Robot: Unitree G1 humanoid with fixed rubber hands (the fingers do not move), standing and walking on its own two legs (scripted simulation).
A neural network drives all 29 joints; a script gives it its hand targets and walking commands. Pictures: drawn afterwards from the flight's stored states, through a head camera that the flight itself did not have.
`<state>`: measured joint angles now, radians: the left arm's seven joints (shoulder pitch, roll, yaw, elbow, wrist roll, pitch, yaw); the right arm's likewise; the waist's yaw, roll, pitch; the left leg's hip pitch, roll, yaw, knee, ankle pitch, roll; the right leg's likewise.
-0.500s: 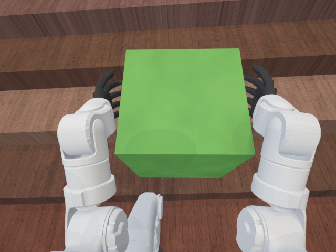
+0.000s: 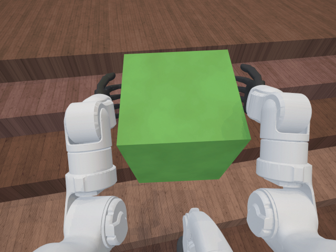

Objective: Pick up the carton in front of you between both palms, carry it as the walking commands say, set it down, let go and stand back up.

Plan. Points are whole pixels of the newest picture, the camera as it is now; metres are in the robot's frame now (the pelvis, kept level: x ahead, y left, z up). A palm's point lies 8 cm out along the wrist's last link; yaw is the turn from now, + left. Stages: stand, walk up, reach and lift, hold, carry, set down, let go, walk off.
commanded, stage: carry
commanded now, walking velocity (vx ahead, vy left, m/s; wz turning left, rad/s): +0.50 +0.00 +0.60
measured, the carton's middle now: (177, 124) +0.39 -0.05 +0.11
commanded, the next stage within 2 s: none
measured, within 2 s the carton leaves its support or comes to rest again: neither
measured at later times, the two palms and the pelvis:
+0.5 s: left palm out of the picture +0.61 +0.30 +0.32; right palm out of the picture +0.71 +0.01 +0.31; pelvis +0.29 +0.05 +0.13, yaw +13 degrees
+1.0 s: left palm out of the picture +0.97 +0.23 +0.46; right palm out of the picture +0.95 -0.07 +0.47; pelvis +0.58 +0.09 +0.27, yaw -3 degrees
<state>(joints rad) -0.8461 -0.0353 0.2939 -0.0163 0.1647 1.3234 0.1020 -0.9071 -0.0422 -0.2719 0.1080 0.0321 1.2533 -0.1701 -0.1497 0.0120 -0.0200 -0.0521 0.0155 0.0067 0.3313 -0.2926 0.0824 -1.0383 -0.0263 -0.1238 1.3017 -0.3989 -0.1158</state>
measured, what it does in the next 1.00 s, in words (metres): climbs: right foot 0.13 m higher, then left foot 0.13 m higher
